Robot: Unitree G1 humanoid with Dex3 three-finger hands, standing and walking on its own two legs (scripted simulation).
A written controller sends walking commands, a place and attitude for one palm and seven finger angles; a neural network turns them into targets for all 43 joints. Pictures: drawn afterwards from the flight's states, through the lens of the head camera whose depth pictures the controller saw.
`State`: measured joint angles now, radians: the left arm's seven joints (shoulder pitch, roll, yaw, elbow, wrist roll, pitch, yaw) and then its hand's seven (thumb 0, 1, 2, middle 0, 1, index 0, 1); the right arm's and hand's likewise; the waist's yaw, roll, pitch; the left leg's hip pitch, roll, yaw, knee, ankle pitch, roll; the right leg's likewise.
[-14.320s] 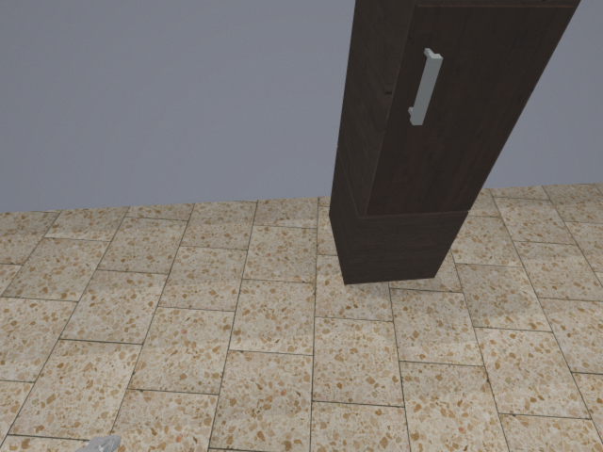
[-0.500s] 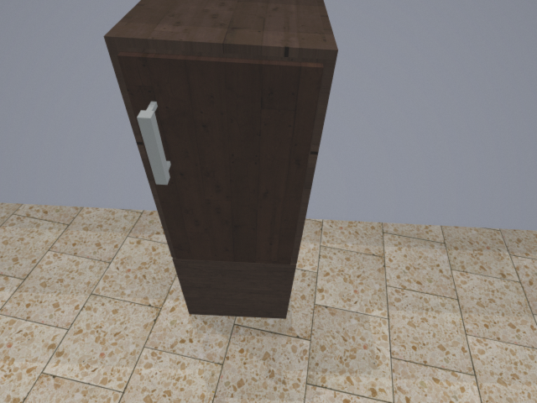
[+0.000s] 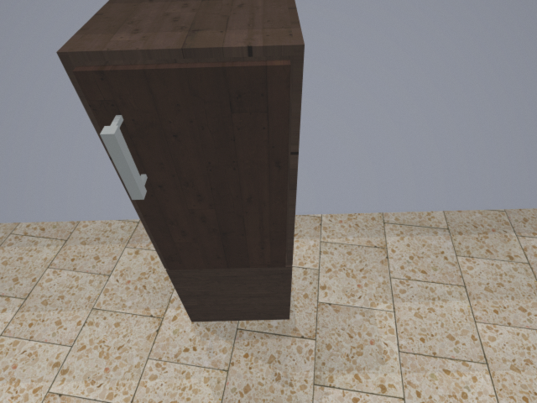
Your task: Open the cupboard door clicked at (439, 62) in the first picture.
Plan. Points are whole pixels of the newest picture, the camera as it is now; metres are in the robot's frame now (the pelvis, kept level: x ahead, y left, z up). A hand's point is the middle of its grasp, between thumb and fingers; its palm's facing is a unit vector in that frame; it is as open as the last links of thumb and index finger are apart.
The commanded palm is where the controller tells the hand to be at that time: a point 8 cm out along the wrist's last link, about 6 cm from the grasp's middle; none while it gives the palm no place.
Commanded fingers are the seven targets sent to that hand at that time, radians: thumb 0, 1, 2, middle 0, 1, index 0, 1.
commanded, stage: look again from close up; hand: left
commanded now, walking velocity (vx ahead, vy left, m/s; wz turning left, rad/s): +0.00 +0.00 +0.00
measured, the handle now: (129, 158) +0.50 +0.29 +0.10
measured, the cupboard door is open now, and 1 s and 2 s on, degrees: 0 0 0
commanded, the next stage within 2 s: come to a stop and stand still in 0.22 s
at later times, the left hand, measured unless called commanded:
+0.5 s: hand out of the picture +0.00 +0.20 -0.18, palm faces -0.01 -0.98 -0.19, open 7.3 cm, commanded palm none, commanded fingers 0.00 0.90 0.90 -0.20 -0.30 -0.20 -0.30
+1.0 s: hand out of the picture -0.05 +0.24 -0.17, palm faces +0.00 -0.98 -0.18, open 7.4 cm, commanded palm none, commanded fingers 0.00 0.90 0.90 -0.20 -0.30 -0.20 -0.30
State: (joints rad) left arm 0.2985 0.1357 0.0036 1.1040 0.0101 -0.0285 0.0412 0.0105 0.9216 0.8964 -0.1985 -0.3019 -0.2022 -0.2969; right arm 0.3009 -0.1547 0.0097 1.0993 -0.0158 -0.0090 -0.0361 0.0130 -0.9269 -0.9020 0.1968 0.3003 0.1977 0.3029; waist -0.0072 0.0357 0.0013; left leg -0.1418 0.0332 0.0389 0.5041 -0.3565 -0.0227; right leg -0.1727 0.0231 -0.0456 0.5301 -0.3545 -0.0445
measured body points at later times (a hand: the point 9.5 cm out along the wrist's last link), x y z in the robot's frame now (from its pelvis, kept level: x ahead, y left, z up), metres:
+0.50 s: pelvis -0.01 +0.03 +0.00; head +0.02 +0.04 +0.45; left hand +0.00 +0.25 -0.16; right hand +0.02 -0.21 -0.15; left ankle -0.04 +0.13 -0.73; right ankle -0.04 -0.09 -0.73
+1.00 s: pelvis -0.03 +0.07 +0.01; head -0.03 +0.07 +0.45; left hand -0.05 +0.29 -0.16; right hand -0.04 -0.16 -0.15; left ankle -0.04 +0.13 -0.73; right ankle -0.04 -0.09 -0.73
